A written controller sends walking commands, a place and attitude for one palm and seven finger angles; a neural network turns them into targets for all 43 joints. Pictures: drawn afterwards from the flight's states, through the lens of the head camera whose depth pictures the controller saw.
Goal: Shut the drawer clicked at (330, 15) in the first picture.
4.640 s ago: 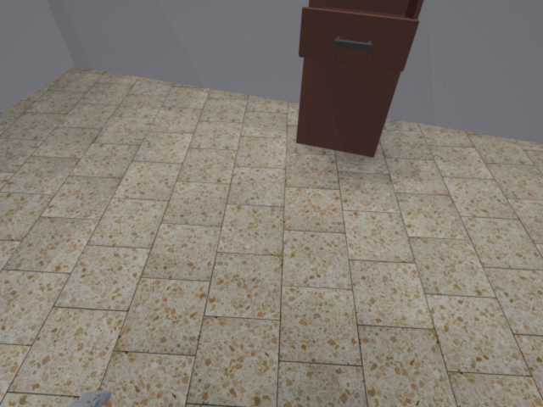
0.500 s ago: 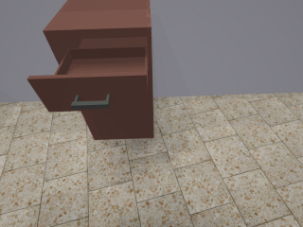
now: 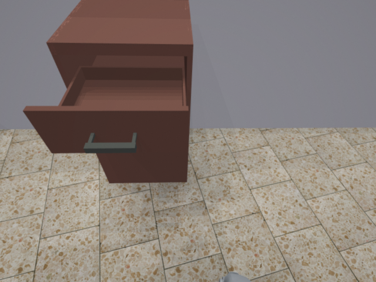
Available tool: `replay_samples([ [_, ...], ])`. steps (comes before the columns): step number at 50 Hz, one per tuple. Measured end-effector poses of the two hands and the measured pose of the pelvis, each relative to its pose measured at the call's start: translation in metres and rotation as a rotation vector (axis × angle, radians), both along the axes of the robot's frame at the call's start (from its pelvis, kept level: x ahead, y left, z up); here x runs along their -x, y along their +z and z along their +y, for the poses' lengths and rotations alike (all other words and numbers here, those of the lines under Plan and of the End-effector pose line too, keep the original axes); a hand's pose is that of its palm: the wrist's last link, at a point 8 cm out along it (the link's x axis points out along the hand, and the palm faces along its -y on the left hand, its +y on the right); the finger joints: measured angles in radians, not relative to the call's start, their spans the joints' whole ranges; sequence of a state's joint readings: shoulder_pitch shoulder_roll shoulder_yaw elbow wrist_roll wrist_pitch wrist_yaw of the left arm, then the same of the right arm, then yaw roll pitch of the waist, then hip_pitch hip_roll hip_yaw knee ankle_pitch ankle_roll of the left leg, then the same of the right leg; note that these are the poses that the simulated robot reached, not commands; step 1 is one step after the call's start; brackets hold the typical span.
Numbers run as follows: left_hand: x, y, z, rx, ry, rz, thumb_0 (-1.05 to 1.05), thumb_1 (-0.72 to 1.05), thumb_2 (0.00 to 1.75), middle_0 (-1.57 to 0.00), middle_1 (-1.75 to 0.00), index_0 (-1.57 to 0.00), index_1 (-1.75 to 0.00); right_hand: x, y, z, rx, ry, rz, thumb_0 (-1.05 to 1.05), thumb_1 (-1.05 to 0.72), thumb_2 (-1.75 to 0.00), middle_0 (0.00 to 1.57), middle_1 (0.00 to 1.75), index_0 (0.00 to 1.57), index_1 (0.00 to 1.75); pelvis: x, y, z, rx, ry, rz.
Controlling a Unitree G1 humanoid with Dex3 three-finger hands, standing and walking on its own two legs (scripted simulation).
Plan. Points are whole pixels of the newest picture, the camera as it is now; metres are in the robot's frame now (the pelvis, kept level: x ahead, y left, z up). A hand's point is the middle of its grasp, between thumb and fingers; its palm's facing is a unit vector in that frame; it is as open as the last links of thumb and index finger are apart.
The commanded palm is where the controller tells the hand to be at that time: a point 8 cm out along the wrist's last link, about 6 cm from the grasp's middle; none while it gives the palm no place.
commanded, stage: take the last steps up to it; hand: left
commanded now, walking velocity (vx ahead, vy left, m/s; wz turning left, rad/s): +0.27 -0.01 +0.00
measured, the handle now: (112, 142) +0.47 +0.24 -0.02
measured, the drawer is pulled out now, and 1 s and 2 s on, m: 0.28 0.28 0.28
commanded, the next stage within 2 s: come to a stop and stand still in 0.40 s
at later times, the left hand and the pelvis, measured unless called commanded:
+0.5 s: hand out of the picture +0.12 +0.14 -0.18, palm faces +0.11 -0.98 -0.15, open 7.3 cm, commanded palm none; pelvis +0.13 -0.03 +0.00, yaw +1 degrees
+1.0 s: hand (131, 281) +0.16 +0.15 -0.18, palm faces +0.05 -0.96 -0.27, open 7.4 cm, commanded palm none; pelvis +0.12 -0.06 -0.01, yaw +0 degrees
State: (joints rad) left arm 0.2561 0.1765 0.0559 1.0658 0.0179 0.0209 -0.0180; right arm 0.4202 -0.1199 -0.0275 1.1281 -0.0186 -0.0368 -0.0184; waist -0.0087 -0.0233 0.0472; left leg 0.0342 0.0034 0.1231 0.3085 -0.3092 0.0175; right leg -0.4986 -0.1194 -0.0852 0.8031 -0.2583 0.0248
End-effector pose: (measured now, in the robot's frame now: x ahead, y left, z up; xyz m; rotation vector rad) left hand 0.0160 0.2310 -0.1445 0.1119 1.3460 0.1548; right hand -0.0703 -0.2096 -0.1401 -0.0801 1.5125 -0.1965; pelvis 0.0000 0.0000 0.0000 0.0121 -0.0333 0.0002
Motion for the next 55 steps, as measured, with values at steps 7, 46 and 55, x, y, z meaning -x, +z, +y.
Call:
replay_samples([
  [7,-0.110,-0.004,-0.029,-0.050,-0.073,-0.164,0.00,0.91,0.90,-0.19,-0.30,-0.20,-0.29,-0.010,-0.024,-0.020,-0.053,-0.055,0.111,0.01,-0.91,-0.89,0.21,0.30,0.20,0.29,-0.050,-0.021,-0.033,-0.007,-0.005,-0.001],
  [46,-0.129,-0.005,-0.020,-0.053,0.026,0.050,0.00,0.91,0.90,-0.19,-0.30,-0.20,-0.29,-0.247,0.000,-0.052,0.071,0.076,-0.200,0.00,-0.93,-0.89,0.21,0.30,0.20,0.29,-0.132,-0.003,-0.032,0.009,-0.003,0.001],
  [55,-0.126,0.019,-0.073,-0.099,0.007,-0.048,0.00,0.91,0.90,-0.19,-0.30,-0.20,-0.29,-0.200,-0.023,-0.091,-0.040,0.037,-0.120,0.01,-0.91,-0.90,0.20,0.30,0.20,0.29,-0.121,-0.001,-0.076,-0.030,0.006,-0.003],
])
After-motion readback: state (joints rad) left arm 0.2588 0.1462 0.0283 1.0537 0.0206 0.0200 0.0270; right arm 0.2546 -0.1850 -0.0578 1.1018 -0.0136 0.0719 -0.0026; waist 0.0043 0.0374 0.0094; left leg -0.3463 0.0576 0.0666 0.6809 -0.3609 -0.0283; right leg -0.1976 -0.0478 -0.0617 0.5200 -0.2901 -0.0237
